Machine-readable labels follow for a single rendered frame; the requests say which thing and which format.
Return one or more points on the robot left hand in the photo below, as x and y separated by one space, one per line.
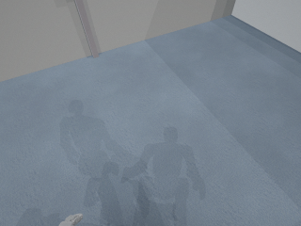
72 220

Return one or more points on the panel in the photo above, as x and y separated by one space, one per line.
86 25

